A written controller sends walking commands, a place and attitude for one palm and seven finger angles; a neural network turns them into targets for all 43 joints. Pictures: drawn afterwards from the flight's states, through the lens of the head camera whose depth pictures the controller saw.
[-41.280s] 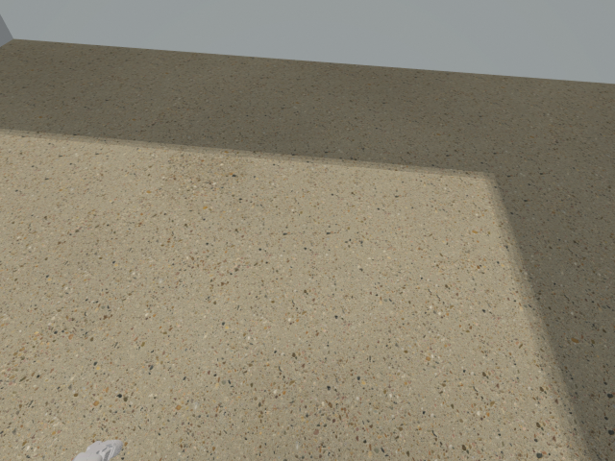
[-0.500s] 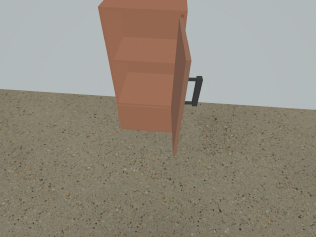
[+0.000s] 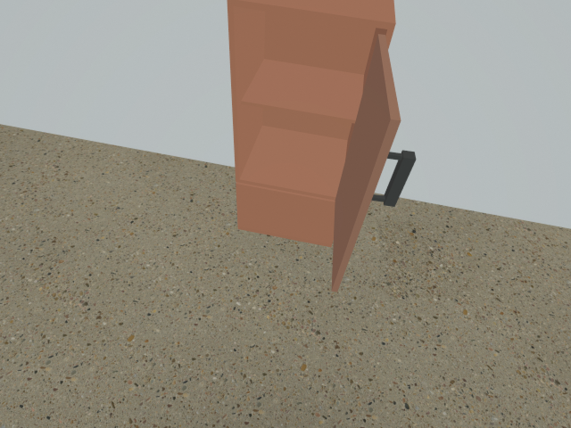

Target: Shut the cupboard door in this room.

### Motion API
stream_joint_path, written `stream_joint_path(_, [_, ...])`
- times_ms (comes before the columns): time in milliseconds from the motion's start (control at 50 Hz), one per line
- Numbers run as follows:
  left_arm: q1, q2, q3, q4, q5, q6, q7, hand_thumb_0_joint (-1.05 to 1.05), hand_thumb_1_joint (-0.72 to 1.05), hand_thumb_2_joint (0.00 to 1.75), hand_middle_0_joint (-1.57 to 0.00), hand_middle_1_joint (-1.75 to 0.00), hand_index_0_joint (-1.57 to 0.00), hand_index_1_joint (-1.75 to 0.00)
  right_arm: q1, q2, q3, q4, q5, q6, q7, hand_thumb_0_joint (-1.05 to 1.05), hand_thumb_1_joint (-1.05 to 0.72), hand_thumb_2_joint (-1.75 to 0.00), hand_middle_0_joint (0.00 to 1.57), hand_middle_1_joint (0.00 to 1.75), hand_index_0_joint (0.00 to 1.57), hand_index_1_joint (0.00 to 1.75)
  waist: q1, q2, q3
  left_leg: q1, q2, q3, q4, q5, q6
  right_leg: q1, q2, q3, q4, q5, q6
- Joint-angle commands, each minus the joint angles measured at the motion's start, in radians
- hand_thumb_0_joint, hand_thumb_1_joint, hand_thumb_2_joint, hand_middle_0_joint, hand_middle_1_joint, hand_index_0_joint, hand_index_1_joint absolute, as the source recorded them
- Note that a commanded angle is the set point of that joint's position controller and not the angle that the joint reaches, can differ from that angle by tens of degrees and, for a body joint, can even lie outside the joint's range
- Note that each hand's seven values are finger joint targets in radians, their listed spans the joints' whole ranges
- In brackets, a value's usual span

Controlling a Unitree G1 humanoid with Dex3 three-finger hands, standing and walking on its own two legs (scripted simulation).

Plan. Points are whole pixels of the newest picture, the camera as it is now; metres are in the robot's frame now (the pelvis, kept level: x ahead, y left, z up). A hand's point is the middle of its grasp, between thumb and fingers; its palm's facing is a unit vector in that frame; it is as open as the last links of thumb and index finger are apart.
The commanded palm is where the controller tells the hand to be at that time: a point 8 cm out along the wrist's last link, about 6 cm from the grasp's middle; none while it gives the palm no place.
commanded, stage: turn or walk to find it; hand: left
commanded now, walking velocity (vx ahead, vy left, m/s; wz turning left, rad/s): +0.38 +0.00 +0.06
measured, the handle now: (388, 178) +0.62 -0.19 -0.01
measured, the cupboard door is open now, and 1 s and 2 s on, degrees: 94 94 95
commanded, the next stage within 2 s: stand and wait in 0.04 s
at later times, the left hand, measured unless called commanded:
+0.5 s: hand (220, 356) +0.27 +0.12 -0.16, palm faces +0.04 -0.98 -0.21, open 7.4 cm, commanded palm none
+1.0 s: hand (206, 308) +0.35 +0.17 -0.15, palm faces +0.11 -0.98 -0.16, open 7.4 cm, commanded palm none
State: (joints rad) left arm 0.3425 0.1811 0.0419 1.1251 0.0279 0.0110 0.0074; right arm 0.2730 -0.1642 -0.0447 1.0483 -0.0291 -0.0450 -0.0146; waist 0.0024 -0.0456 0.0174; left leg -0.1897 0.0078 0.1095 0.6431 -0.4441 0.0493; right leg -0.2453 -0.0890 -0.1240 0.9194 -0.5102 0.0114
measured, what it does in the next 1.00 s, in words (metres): walks ahead: right foot, then left foot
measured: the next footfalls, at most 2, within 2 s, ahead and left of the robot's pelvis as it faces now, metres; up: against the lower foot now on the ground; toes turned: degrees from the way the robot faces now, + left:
right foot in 0.38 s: +0.31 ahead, -0.16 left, +0.00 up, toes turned -6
left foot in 0.76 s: +0.33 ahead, +0.07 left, +0.00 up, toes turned +11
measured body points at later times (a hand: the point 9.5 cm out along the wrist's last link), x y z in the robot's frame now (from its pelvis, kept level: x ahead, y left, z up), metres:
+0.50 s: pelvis +0.18 -0.06 +0.00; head +0.22 -0.07 +0.44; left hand +0.27 +0.18 -0.15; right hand +0.14 -0.28 -0.17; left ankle +0.06 +0.07 -0.63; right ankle +0.27 -0.15 -0.72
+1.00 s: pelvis +0.34 -0.02 +0.03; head +0.37 +0.00 +0.48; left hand +0.35 +0.22 -0.14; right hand +0.33 -0.25 -0.12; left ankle +0.30 +0.06 -0.72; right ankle +0.37 -0.16 -0.64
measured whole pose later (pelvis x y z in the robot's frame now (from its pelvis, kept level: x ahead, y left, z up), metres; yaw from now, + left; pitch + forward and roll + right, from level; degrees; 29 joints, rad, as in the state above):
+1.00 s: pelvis +0.34 -0.02 +0.03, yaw +3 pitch +1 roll -1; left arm 0.26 0.18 0.06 1.08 0.03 -0.02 -0.01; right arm 0.36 -0.14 -0.04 1.09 -0.02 -0.07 -0.02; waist 0.01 -0.02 0.02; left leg -0.09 0.02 0.14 0.31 -0.24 0.04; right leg -0.54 -0.08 -0.06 1.04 -0.26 0.02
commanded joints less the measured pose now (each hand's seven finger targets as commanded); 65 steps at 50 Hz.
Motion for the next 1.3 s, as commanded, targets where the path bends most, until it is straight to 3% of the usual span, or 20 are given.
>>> stream_joint_path(0, [-0.182,0.069,0.007,-0.141,-0.003,-0.056,-0.020,0.00,0.90,0.90,-0.20,-0.30,-0.20,-0.30,0.232,-0.124,-0.019,0.033,0.005,-0.022,-0.018,0.00,-0.90,-0.90,0.20,0.30,0.20,0.30,-0.065,0.115,0.149,0.218,0.357,-0.445,-0.438,0.334,0.162,-0.516,-0.051,0.093,0.280,0.103,-0.005])
stream_joint_path(60, [-0.145,0.046,0.005,-0.135,-0.002,-0.039,-0.029,0.00,0.90,0.90,-0.20,-0.30,-0.20,-0.30,0.197,-0.110,-0.015,0.029,0.014,-0.035,-0.021,0.00,-0.90,-0.90,0.20,0.30,0.20,0.30,-0.026,0.131,0.123,0.222,0.267,-0.245,-0.448,0.492,0.119,-0.494,-0.040,0.061,0.249,0.209,0.023])
stream_joint_path(220, [-0.306,0.035,0.007,-0.219,-0.015,-0.045,-0.045,0.00,0.90,0.90,-0.20,-0.30,-0.20,-0.30,0.205,-0.113,-0.023,0.061,0.012,-0.039,-0.017,0.00,-0.90,-0.90,0.20,0.30,0.20,0.30,-0.032,0.185,0.142,0.153,0.234,-0.107,-0.465,0.615,0.088,-0.321,-0.017,-0.005,-0.188,0.353,0.008])
stream_joint_path(320, [0.082,0.114,0.038,-0.105,-0.003,-0.067,-0.027,0.00,0.90,0.90,-0.20,-0.30,-0.20,-0.30,0.153,-0.156,-0.040,0.068,0.017,-0.027,-0.011,0.00,-0.90,-0.90,0.20,0.30,0.20,0.30,0.145,0.115,-0.035,0.088,0.188,-0.055,0.018,0.871,0.027,0.194,0.064,-0.039,-0.355,0.381,-0.044])
stream_joint_path(340, [0.220,0.203,0.060,-0.064,0.007,-0.082,-0.011,0.00,0.90,0.90,-0.20,-0.30,-0.20,-0.30,0.185,-0.107,-0.034,0.057,0.027,-0.024,0.000,0.00,-0.90,-0.90,0.20,0.30,0.20,0.30,0.187,-0.065,-0.142,-0.098,0.100,-0.031,0.333,0.532,-0.008,0.411,-0.120,0.160,-0.404,0.450,-0.083])
stream_joint_path(360, [0.253,0.285,0.069,-0.043,-0.006,-0.080,0.002,0.00,0.90,0.90,-0.20,-0.30,-0.20,-0.30,0.221,-0.037,-0.021,0.025,0.039,-0.021,-0.002,0.00,-0.90,-0.90,0.20,0.30,0.20,0.30,0.135,-0.252,-0.205,-0.284,-0.042,-0.066,0.662,-0.126,-0.035,0.444,-0.389,0.591,-0.520,0.670,-0.185])
stream_joint_path(380, [0.158,0.266,0.065,-0.067,-0.022,-0.078,0.003,0.00,0.90,0.90,-0.20,-0.30,-0.20,-0.30,0.186,-0.036,-0.022,0.018,0.042,-0.005,-0.004,0.00,-0.90,-0.90,0.20,0.30,0.20,0.30,0.109,-0.108,-0.143,-0.298,0.009,-0.150,0.759,-0.131,-0.022,0.310,-0.410,0.592,-0.603,0.543,-0.243])
stream_joint_path(420, [-0.050,0.177,0.046,-0.121,-0.020,-0.075,0.010,0.00,0.90,0.90,-0.20,-0.30,-0.20,-0.30,0.133,-0.032,-0.022,0.015,0.023,0.013,0.006,0.00,-0.90,-0.90,0.20,0.30,0.20,0.30,0.039,-0.062,0.015,-0.324,0.096,-0.167,0.748,0.014,-0.028,0.040,-0.336,0.446,-0.660,0.260,-0.200])
stream_joint_path(500, [-0.139,0.100,0.017,-0.132,-0.007,-0.072,0.017,0.00,0.90,0.90,-0.20,-0.30,-0.20,-0.30,0.177,-0.001,-0.009,0.039,0.008,0.046,0.008,0.00,-0.90,-0.90,0.20,0.30,0.20,0.30,-0.041,-0.064,-0.006,-0.154,0.103,-0.093,0.430,0.049,-0.072,-0.158,-0.205,0.168,-0.688,0.350,-0.145])
stream_joint_path(620, [-0.067,0.139,0.035,-0.093,-0.003,-0.069,0.003,0.00,0.90,0.90,-0.20,-0.30,-0.20,-0.30,0.034,-0.016,-0.012,-0.024,0.009,0.027,0.027,0.00,-0.90,-0.90,0.20,0.30,0.20,0.30,0.002,-0.069,0.026,-0.143,0.090,-0.032,0.120,0.086,-0.074,-0.100,-0.215,0.198,-0.743,0.068,-0.177])
stream_joint_path(700, [-0.069,0.135,0.039,-0.087,-0.008,-0.056,-0.004,0.00,0.90,0.90,-0.20,-0.30,-0.20,-0.30,0.086,-0.035,-0.021,-0.017,0.009,0.012,0.028,0.00,-0.90,-0.90,0.20,0.30,0.20,0.30,-0.043,0.044,0.035,0.118,0.054,0.019,-0.108,0.138,-0.075,-0.224,-0.160,0.130,-0.656,-0.106,-0.123])
stream_joint_path(720, [-0.076,0.111,0.033,-0.100,-0.010,-0.052,-0.009,0.00,0.90,0.90,-0.20,-0.30,-0.20,-0.30,0.144,-0.078,-0.028,-0.004,0.007,0.006,0.022,0.00,-0.90,-0.90,0.20,0.30,0.20,0.30,-0.074,0.154,0.050,0.179,0.108,-0.087,-0.206,-0.001,-0.053,-0.301,-0.097,0.088,-0.533,-0.119,-0.089])
stream_joint_path(760, [-0.130,0.053,0.020,-0.155,-0.010,-0.057,-0.018,0.00,0.90,0.90,-0.20,-0.30,-0.20,-0.30,0.266,-0.205,-0.060,0.009,-0.008,-0.001,0.008,0.00,-0.90,-0.90,0.20,0.30,0.20,0.30,-0.122,0.431,0.097,0.188,0.419,-0.607,-0.540,-0.333,0.110,-0.481,0.061,-0.020,-0.023,-0.043,-0.023])
stream_joint_path(840, [-0.106,0.061,0.028,-0.119,0.006,-0.063,-0.035,0.00,0.90,0.90,-0.20,-0.30,-0.20,-0.30,0.128,-0.110,-0.033,-0.021,0.004,-0.027,-0.001,0.00,-0.90,-0.90,0.20,0.30,0.20,0.30,-0.026,0.131,0.088,0.126,0.310,-0.327,-0.513,0.020,0.078,-0.466,-0.032,0.085,0.203,0.211,-0.017])
stream_joint_path(940, [-0.071,0.027,0.017,-0.098,-0.004,-0.046,-0.022,0.00,0.90,0.90,-0.20,-0.30,-0.20,-0.30,0.175,-0.082,-0.011,0.021,0.016,-0.046,-0.016,0.00,-0.90,-0.90,0.20,0.30,0.20,0.30,0.004,0.138,0.025,0.207,0.248,-0.114,-0.415,0.778,0.079,-0.421,-0.014,0.050,0.144,0.262,0.019])
stream_joint_path(1080, [-0.183,0.004,-0.006,-0.121,-0.007,-0.061,-0.013,0.00,0.90,0.90,-0.20,-0.30,-0.20,-0.30,0.208,-0.100,-0.023,0.068,0.007,-0.019,-0.021,0.00,-0.90,-0.90,0.20,0.30,0.20,0.30,-0.044,0.204,-0.147,0.363,0.232,-0.074,-0.223,1.109,0.057,-0.211,0.074,-0.019,-0.334,0.224,-0.012])
stream_joint_path(1140, [-0.039,0.076,0.001,-0.070,-0.011,-0.071,0.003,0.00,0.90,0.90,-0.20,-0.30,-0.20,-0.30,0.182,-0.066,-0.014,0.068,0.029,-0.013,-0.019,0.00,-0.90,-0.90,0.20,0.30,0.20,0.30,0.035,0.164,-0.206,0.174,0.186,-0.051,-0.054,0.970,-0.021,0.197,0.020,0.021,-0.559,0.636,-0.029])
stream_joint_path(1180, [0.114,0.188,0.025,-0.005,-0.012,-0.081,0.025,0.00,0.90,0.90,-0.20,-0.30,-0.20,-0.30,0.145,-0.002,-0.002,0.032,0.034,-0.014,-0.015,0.00,-0.90,-0.90,0.20,0.30,0.20,0.30,0.083,-0.081,-0.216,-0.287,0.031,0.001,0.222,-0.067,-0.091,0.579,-0.338,0.249,-0.399,1.530,-0.187])
stream_joint_path(1220, [0.028,0.154,0.024,-0.026,-0.018,-0.067,0.032,0.00,0.90,0.90,-0.20,-0.30,-0.20,-0.30,0.079,-0.016,-0.004,0.025,0.030,0.016,-0.022,0.00,-0.90,-0.90,0.20,0.30,0.20,0.30,0.074,-0.154,-0.126,-0.317,0.073,-0.106,0.357,-0.159,-0.096,0.395,-0.333,0.260,-0.469,1.326,-0.250])
stream_joint_path(1280, [-0.128,0.104,0.009,-0.081,-0.013,-0.048,0.032,0.00,0.90,0.90,-0.20,-0.30,-0.20,-0.30,0.093,0.025,0.002,0.058,0.027,0.043,-0.013,0.00,-0.90,-0.90,0.20,0.30,0.20,0.30,0.001,-0.057,0.002,-0.178,0.087,-0.081,0.238,-0.054,-0.101,0.097,-0.228,0.139,-0.571,0.869,-0.188])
